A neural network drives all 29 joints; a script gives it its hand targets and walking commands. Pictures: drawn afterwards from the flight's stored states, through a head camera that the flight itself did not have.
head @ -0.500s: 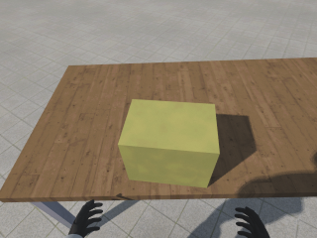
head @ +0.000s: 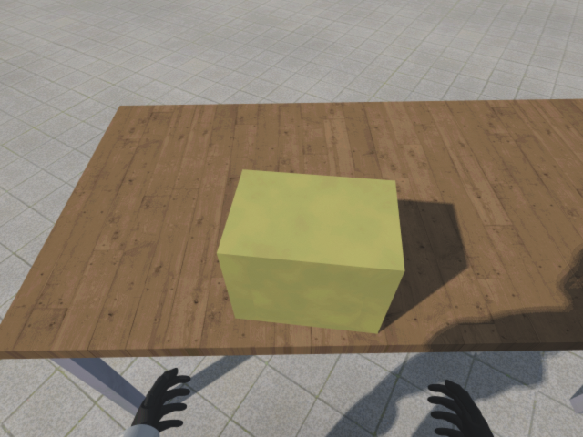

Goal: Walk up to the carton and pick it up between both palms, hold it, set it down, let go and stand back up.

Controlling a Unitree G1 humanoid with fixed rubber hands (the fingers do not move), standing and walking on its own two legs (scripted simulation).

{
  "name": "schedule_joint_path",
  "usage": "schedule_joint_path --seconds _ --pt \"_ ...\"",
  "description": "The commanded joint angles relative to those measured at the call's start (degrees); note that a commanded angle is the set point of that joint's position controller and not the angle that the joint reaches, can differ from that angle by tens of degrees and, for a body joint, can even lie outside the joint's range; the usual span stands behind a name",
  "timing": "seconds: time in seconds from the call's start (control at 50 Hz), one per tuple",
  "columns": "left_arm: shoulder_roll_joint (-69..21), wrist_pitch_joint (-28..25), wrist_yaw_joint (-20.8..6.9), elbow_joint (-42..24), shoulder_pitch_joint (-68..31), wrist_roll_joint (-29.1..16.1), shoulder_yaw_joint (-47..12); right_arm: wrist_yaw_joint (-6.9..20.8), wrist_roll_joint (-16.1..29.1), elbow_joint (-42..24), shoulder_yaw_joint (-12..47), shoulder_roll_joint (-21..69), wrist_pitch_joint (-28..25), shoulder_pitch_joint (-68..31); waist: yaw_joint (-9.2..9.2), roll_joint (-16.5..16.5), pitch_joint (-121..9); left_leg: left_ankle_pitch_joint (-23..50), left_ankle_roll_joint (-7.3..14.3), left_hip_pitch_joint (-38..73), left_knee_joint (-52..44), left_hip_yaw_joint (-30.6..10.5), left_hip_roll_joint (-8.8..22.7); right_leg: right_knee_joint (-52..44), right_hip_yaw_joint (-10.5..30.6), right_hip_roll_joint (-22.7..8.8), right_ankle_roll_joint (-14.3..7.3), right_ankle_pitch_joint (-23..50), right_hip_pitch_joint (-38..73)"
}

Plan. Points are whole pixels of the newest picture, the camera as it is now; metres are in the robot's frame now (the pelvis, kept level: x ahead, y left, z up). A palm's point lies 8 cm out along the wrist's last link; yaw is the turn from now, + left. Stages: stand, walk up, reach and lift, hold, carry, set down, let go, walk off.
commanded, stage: stand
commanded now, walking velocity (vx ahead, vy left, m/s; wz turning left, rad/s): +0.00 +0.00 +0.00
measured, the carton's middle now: (311, 253) +0.40 +0.01 -0.01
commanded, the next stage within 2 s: none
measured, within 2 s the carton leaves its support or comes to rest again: neither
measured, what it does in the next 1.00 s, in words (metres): stands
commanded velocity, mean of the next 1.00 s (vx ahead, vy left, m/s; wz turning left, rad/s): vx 0.00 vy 0.00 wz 0.00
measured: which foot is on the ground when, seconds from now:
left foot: down 0.00-1.00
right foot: down 0.00-1.00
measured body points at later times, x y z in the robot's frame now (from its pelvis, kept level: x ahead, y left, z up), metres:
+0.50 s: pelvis +0.01 +0.01 +0.00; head -0.01 +0.00 +0.44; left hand +0.08 +0.30 -0.12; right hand +0.10 -0.28 -0.13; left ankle +0.01 +0.13 -0.74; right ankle +0.00 -0.12 -0.74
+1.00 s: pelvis -0.02 +0.01 +0.00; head -0.03 +0.01 +0.45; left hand +0.03 +0.31 -0.13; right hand +0.07 -0.28 -0.13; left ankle +0.01 +0.13 -0.74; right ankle +0.00 -0.12 -0.74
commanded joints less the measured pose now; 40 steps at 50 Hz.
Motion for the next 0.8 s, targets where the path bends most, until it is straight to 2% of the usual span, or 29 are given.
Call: schedule_joint_path --seconds 0.0,0.02,0.04,0.06,0.08,0.1,0.12,0.14,0.18,0.22,0.24,0.26,0.28,0.34,0.36,0.38,0.42,0.44,0.48,0.5,0.54,0.56,0.58,0.62,0.64,0.66,0.68,0.72,0.78 --pt "14.5 -7.1 -0.9 0.5 -0.7 3.9 7.4 -2.3 -1.3 -0.8 -5.2 -17.6 3.3 -0.5 -1.28 1.4 -10.3 8.5 3.1 -1.3 -0.3 -4.5 3.5 -1.0 3.3 -5.4 -1.4 6.9 -2.5" --pt "14.6 -7.8 -1.4 1.3 -0.4 3.5 7.3 -1.8 -0.9 -1.2 -4.1 -16.4 3.5 -1.9 -0.57 0.4 -10.4 10.5 3.5 -1.2 -0.6 -5.1 4.2 -0.6 3.2 -5.2 -1.8 6.9 -3.2" --pt "14.7 -8.4 -1.5 3.1 0.3 3.2 7.4 -1.8 -0.8 -0.1 -4.2 -17.1 3.7 -1.4 -1.18 2.5 -10.2 11.6 3.7 -0.7 0.2 -4.6 3.6 -1.0 3.6 -5.4 -2.0 8.0 -4.2" --pt "15.0 -8.8 -1.7 3.6 -1.4 3.4 7.5 -1.8 -0.7 0.5 -3.9 -16.5 3.6 -1.7 -1.82 0.4 -10.6 12.2 3.4 -1.1 0.3 -4.6 3.6 -0.5 3.0 -5.3 -1.8 8.1 -4.0" --pt "14.9 -9.0 -2.0 4.4 -1.1 3.0 7.4 -1.5 -0.4 1.3 -3.8 -17.4 3.8 -2.4 -1.00 1.5 -8.9 11.5 3.5 -2.5 0.4 -5.3 3.6 -0.8 3.2 -5.6 -1.9 9.0 -3.8" --pt "15.0 -9.0 -2.1 5.5 -1.8 3.3 7.3 -1.2 -0.3 1.5 -3.5 -16.5 4.0 -3.2 -1.83 0.6 -9.1 11.0 3.5 -2.2 0.6 -5.1 3.6 -1.0 2.6 -5.6 -1.5 9.7 -4.0" --pt "14.3 -9.0 -2.3 6.1 -2.6 3.2 7.0 -1.2 -0.3 2.0 -3.6 -16.7 4.3 -4.0 -1.68 1.9 -7.4 12.3 3.6 -2.8 0.8 -4.9 3.4 -1.1 3.0 -6.1 -1.7 11.1 -4.8" --pt "15.1 -9.1 -2.2 6.5 -2.4 3.0 7.5 -1.3 -0.3 2.6 -3.9 -18.1 4.5 -3.5 -1.54 1.6 -7.5 12.9 3.8 -2.9 1.1 -4.9 3.5 -1.1 3.2 -6.2 -2.1 11.7 -4.9" --pt "15.7 -9.5 -2.2 8.5 -2.5 3.2 7.5 -1.2 -0.4 4.0 -3.9 -18.5 4.6 -3.5 -1.72 -2.0 -5.8 12.6 4.0 -3.9 -0.2 -5.9 3.7 -1.2 2.7 -6.3 -2.5 12.5 -4.4" --pt "15.8 -9.4 -2.0 10.0 -1.4 3.2 7.4 -1.3 -0.1 5.0 -3.9 -19.4 5.0 -3.6 -1.31 -0.5 -5.4 13.0 3.8 -3.7 0.4 -5.9 3.6 -1.5 2.5 -6.2 -2.3 13.6 -3.6" --pt "16.6 -9.6 -2.0 10.8 -2.0 3.1 7.8 -1.3 0.1 6.3 -3.9 -20.0 5.3 -2.9 -1.56 -2.5 -5.9 13.1 4.1 -2.8 0.3 -6.2 3.8 -1.2 2.8 -6.7 -2.6 12.5 -4.2" --pt "16.0 -9.6 -2.1 11.3 -2.0 2.9 7.4 -1.6 -0.4 6.5 -3.8 -20.5 5.4 -3.3 -1.21 -0.6 -4.6 12.8 4.1 -3.1 0.5 -5.6 3.5 -2.1 3.5 -6.6 -2.6 11.9 -4.1" --pt "17.1 -9.8 -1.8 12.3 -1.8 2.6 7.4 -1.7 -0.3 7.5 -3.7 -20.7 5.6 -3.1 -2.04 -0.4 -6.2 12.9 4.0 -1.3 0.2 -5.7 3.3 -2.0 3.8 -6.8 -2.8 12.7 -4.4" --pt "17.7 -9.7 -1.5 14.6 -1.7 2.8 7.1 -2.0 -0.3 9.6 -2.9 -21.0 5.5 -2.9 -1.46 0.7 -5.9 11.1 4.2 -2.1 -0.6 -6.7 3.9 -2.2 3.5 -6.7 -3.0 9.9 -3.3" --pt "18.0 -9.5 -1.3 15.3 -1.1 2.8 7.3 -1.8 -0.5 9.7 -3.0 -21.2 5.7 -4.0 -1.18 -1.7 -3.5 12.4 4.2 -3.0 -1.1 -7.1 4.0 -2.7 2.7 -6.1 -2.7 10.4 -4.1" --pt "17.5 -9.3 -1.3 15.9 -2.0 2.8 6.8 -1.8 -0.2 9.6 -2.6 -20.5 5.6 -3.6 -2.07 -0.4 -3.6 11.0 4.3 -3.6 -1.2 -6.6 3.7 -2.6 3.3 -6.8 -2.8 10.9 -3.8" --pt "18.1 -9.4 -1.3 17.0 -2.0 2.5 7.0 -1.6 -0.1 10.7 -2.5 -21.6 5.4 -4.0 -1.58 0.4 -4.4 10.3 4.1 -2.9 -1.4 -7.0 3.7 -3.8 3.5 -6.8 -2.5 8.5 -2.8" --pt "18.4 -9.3 -1.5 17.7 -2.1 2.7 6.4 -1.6 0.1 11.5 -2.4 -22.1 5.8 -4.4 -1.87 -1.0 -3.7 11.5 3.8 -2.6 -1.9 -7.6 3.7 -3.5 3.3 -6.6 -2.6 7.9 -3.5" --pt "18.6 -9.8 -1.3 18.8 -2.8 2.5 6.3 -1.8 0.0 13.1 -1.9 -21.7 6.1 -3.5 -1.93 0.4 -3.5 10.3 4.0 -2.6 -2.2 -7.7 4.1 -4.0 3.4 -7.1 -2.5 8.1 -3.3" --pt "18.3 -9.8 -1.3 19.2 -1.7 2.2 6.2 -2.0 0.1 13.8 -2.0 -21.8 6.0 -3.9 -1.51 -0.9 -2.2 9.2 4.4 -2.6 -2.3 -8.3 4.1 -4.8 4.0 -6.8 -2.3 7.0 -4.2" --pt "18.3 -9.7 -1.4 20.6 -1.6 2.3 5.9 -1.8 0.1 13.7 -1.4 -21.7 6.1 -3.6 -2.21 0.1 -3.2 8.6 3.6 -2.1 -3.0 -7.4 3.5 -5.8 3.8 -6.9 -2.1 6.6 -3.4" --pt "18.9 -9.7 -1.1 21.0 -1.8 2.4 6.1 -2.0 0.2 14.1 -1.8 -22.5 5.9 -5.0 -2.22 0.2 -2.0 7.7 4.0 -2.9 -3.0 -8.1 3.7 -6.1 4.4 -7.6 -2.6 7.7 -3.4" --pt "19.6 -9.7 -1.3 21.8 -2.0 2.4 6.0 -1.9 -0.1 14.7 -1.7 -22.6 5.8 -4.1 -2.29 -0.7 -2.7 8.3 3.8 -2.1 -2.7 -7.9 3.9 -6.1 4.2 -7.1 -2.1 7.4 -3.3" --pt "18.8 -9.5 -1.2 21.8 -3.3 2.2 5.9 -1.9 0.3 15.1 -1.3 -22.2 5.8 -5.6 -2.00 1.1 -4.0 7.5 3.8 -2.4 -4.0 -8.8 4.0 -5.7 3.7 -6.8 -2.0 5.5 -2.6" --pt "18.4 -9.7 -1.4 22.0 -3.2 2.4 5.7 -1.6 0.1 15.3 -1.5 -21.8 5.9 -6.1 -2.03 -0.5 -3.9 6.3 3.7 -1.5 -4.5 -8.5 3.8 -6.2 3.3 -6.8 -2.0 4.2 -3.2" --pt "19.1 -9.8 -1.3 22.9 -3.5 2.7 5.7 -1.6 0.3 15.7 -1.6 -21.8 6.1 -6.5 -2.45 -0.6 -3.0 6.0 3.7 -1.6 -4.6 -8.8 4.2 -6.6 3.5 -6.7 -1.8 4.5 -3.7" --pt "18.9 -9.7 -1.2 22.9 -3.2 2.1 6.0 -1.6 0.0 16.0 -1.5 -22.0 6.1 -5.8 -1.88 2.1 -3.7 6.3 3.7 -2.8 -4.6 -8.8 4.2 -6.3 3.5 -7.1 -2.2 3.9 -2.1" --pt "18.4 -10.0 -1.5 23.6 -2.7 2.4 5.7 -1.8 0.0 16.7 -0.9 -21.3 6.0 -5.5 -1.73 2.7 -4.7 5.5 3.4 -3.5 -5.0 -7.9 3.6 -6.6 3.5 -6.9 -1.7 5.1 -0.1" --pt "18.6 -9.5 -1.5 24.8 -3.2 2.3 5.8 -1.9 0.3 17.3 -0.9 -21.0 6.1 -6.7 -1.46 1.0 -3.2 6.4 3.3 -3.3 -5.4 -8.9 4.4 -6.3 3.1 -6.9 -2.0 4.3 -1.1"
